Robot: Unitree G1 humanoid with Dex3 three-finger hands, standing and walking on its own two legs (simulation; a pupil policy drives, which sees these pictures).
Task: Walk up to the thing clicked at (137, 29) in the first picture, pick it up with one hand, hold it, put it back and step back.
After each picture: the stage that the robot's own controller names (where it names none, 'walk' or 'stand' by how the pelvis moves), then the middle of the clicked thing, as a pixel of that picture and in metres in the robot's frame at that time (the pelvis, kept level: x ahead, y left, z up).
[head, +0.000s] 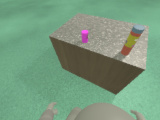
stand; (130, 41) +0.59 -0.29 +0.08
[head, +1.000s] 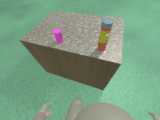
rise first; (103, 37) +0.58 -0.04 +0.11
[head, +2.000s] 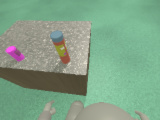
stand; (62, 49) +0.43 +0.23 +0.11
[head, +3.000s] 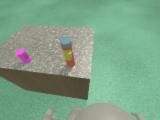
stand; (68, 54) +0.43 +0.20 +0.08
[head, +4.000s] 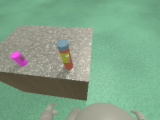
stand; (66, 56) +0.40 +0.20 +0.07
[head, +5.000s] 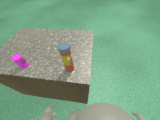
stand; (67, 59) +0.39 +0.19 +0.07
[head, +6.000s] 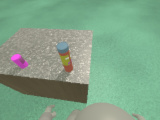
stand; (66, 59) +0.39 +0.20 +0.07
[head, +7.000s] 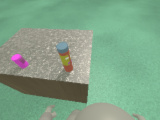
stand; (66, 59) +0.39 +0.20 +0.07
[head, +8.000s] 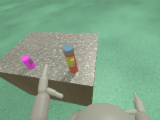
rise first; (71, 60) +0.39 +0.18 +0.08
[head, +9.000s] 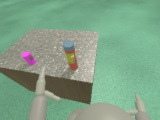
go down; (71, 57) +0.41 +0.19 +0.08
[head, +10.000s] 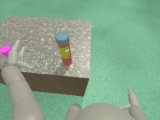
go down; (65, 51) +0.42 +0.17 +0.10
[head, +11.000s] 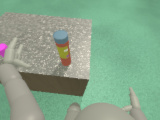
go down; (64, 51) +0.41 +0.18 +0.11
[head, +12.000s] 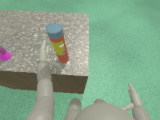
close in; (60, 47) +0.42 +0.19 +0.14
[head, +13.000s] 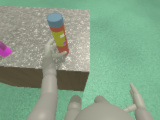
close; (60, 38) +0.46 +0.18 +0.16
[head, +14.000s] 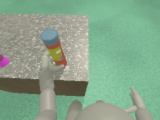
lift; (57, 52) +0.38 +0.20 +0.15
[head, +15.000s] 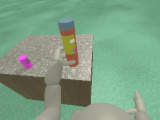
lift; (70, 46) +0.34 +0.13 +0.27
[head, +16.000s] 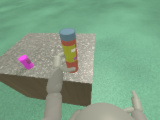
hold; (70, 53) +0.32 +0.14 +0.23
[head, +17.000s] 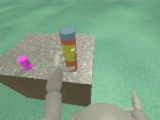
hold; (70, 53) +0.32 +0.14 +0.23
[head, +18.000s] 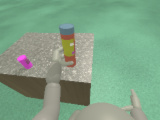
crouch; (69, 48) +0.37 +0.15 +0.22
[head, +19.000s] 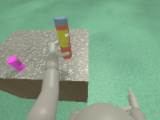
lower; (64, 40) +0.45 +0.16 +0.21
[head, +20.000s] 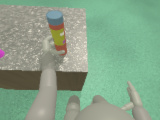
lower; (59, 37) +0.47 +0.18 +0.16
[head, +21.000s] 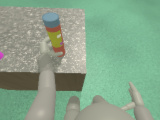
lower; (56, 39) +0.46 +0.19 +0.16
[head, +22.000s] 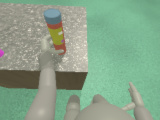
lower; (57, 36) +0.47 +0.18 +0.16
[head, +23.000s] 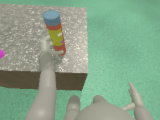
rest; (57, 37) +0.47 +0.19 +0.16
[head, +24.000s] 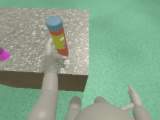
withdraw; (60, 41) +0.45 +0.18 +0.15
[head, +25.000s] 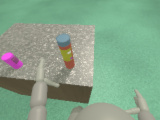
sink last; (67, 54) +0.39 +0.18 +0.13
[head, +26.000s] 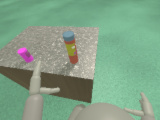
stand; (71, 49) +0.45 +0.19 +0.13
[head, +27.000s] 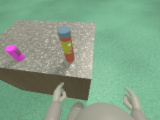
stand; (67, 47) +0.44 +0.19 +0.14
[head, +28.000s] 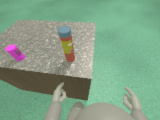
stand; (68, 46) +0.44 +0.19 +0.14
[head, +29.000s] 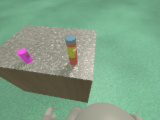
stand; (72, 51) +0.45 +0.17 +0.09
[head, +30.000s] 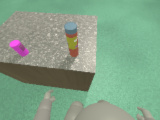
walk; (72, 42) +0.48 +0.15 +0.10
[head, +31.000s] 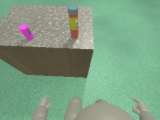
walk; (73, 24) +0.67 +0.18 +0.10
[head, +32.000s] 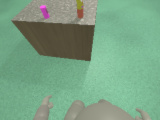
stand; (79, 4) +1.01 +0.18 +0.11
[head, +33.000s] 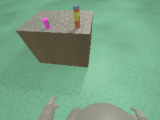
stand; (76, 17) +1.04 +0.20 +0.08
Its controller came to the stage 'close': yes
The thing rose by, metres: 0.18
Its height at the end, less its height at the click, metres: +0.00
